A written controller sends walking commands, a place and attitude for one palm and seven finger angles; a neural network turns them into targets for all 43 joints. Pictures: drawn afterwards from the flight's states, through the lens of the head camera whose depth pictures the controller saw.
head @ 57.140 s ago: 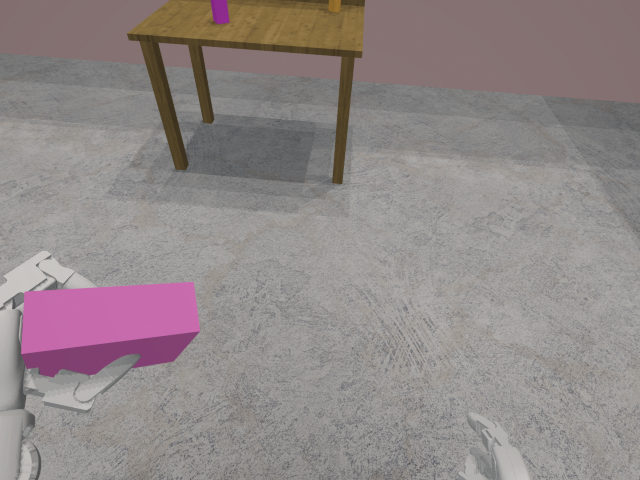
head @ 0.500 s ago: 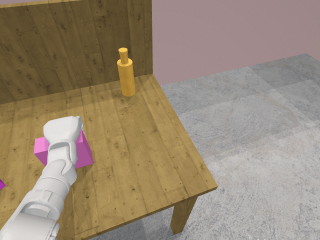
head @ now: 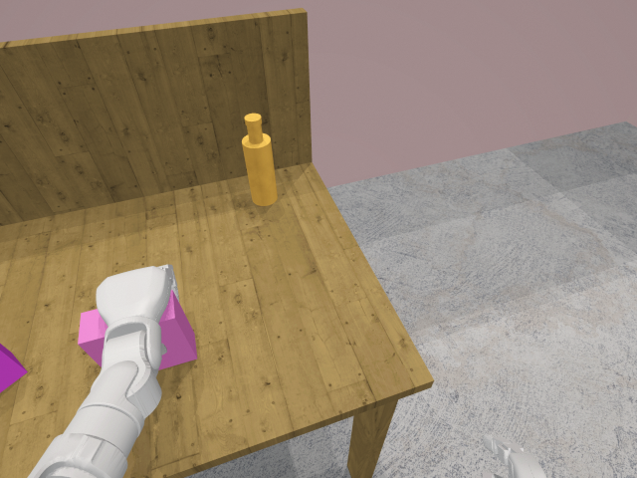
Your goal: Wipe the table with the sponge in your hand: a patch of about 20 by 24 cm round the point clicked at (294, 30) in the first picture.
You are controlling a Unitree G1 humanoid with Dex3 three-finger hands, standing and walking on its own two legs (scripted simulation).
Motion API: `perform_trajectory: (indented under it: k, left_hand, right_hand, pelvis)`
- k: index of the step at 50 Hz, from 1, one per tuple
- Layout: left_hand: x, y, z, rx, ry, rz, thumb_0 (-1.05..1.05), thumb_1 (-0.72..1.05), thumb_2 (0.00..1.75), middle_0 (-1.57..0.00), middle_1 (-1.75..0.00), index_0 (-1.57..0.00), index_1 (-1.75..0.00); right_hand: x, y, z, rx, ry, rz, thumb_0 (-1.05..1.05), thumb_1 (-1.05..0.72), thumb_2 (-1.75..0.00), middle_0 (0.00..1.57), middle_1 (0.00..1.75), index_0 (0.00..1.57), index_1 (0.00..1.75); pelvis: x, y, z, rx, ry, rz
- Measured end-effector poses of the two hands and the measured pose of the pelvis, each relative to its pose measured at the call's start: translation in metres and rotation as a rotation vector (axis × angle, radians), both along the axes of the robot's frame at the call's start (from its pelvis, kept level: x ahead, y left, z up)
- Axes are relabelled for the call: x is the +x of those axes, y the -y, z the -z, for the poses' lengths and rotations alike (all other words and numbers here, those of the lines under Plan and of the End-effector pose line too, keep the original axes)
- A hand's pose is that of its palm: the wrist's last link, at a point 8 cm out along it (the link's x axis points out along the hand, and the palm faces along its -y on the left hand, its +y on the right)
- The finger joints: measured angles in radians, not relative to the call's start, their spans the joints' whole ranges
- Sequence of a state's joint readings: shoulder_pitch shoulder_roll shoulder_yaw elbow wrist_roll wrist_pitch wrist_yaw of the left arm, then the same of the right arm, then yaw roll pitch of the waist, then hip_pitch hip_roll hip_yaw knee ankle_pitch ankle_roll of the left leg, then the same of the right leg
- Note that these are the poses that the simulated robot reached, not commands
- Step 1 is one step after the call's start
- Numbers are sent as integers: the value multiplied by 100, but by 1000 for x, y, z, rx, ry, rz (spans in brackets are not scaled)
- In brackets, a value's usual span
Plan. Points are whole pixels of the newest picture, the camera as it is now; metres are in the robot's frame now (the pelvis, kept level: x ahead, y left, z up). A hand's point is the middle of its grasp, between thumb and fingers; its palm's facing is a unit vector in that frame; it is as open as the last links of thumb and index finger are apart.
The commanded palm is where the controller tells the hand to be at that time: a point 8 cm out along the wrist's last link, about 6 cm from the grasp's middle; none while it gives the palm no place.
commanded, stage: wipe back along the first lane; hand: left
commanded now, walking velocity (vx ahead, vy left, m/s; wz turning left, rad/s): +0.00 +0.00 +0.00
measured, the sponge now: (148, 345) +0.31 +0.29 -0.04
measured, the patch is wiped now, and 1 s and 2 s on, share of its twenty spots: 1.00 1.00 1.00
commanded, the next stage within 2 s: lift the sponge slowly off the table in 0.52 s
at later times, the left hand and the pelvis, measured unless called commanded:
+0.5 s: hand (149, 344) +0.28 +0.26 +0.02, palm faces -0.04 -0.07 -1.00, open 9.1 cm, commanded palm +0.23 +0.24 +0.05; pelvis +0.00 +0.00 +0.00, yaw +0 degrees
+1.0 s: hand (152, 361) +0.25 +0.24 +0.02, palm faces -0.05 -0.11 -0.99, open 9.1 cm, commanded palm +0.22 +0.23 +0.08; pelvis -0.01 -0.01 +0.00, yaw +0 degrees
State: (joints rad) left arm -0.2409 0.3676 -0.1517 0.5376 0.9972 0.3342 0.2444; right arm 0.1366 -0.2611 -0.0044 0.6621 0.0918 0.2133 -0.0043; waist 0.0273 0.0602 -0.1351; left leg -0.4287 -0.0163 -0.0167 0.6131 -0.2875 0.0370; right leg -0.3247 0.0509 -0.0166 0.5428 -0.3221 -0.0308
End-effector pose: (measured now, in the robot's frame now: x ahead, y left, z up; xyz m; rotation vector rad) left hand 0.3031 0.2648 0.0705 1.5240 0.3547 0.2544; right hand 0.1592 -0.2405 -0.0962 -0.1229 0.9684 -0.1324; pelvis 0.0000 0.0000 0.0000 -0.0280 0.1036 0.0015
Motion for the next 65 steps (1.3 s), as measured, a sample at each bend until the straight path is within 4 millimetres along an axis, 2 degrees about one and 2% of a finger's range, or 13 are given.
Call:
perform_trajectory:
  k: [20,33,43,65]
  left_hand:
    - [-34,12,0,-22,11,-6,2,-42,109,-79,-151,-80,-150]
    - [-57,21,1,-33,24,6,3,-42,109,-78,-152,-80,-149]
    - [-58,23,-1,-45,2,-5,3,-43,109,-80,-150,-82,-148]
    - [-76,34,-15,-95,11,21,1,-44,108,-83,-146,-85,-143]
  right_hand:
    - [28,-9,-13,19,102,-46,1,-91,-90,20,30,19,30]
    - [37,-15,-18,38,145,-71,1,-91,-90,20,30,19,30]
    - [37,-17,-18,36,146,-74,1,-91,-90,20,30,19,30]
    - [39,-11,-25,24,189,-89,1,-91,-90,20,30,19,30]
  pelvis:
    - [-1,2,-2,8,37,4]
    - [-2,2,-2,10,56,6]
    - [-7,4,-3,12,73,3]
    - [-14,12,-6,17,124,3]
